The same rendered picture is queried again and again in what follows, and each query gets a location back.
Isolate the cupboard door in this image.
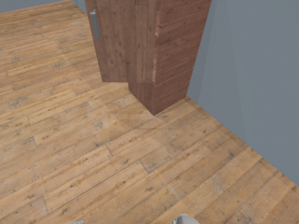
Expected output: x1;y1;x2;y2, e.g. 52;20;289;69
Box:
84;0;157;83

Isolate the handle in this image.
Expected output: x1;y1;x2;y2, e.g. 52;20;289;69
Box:
90;9;100;38

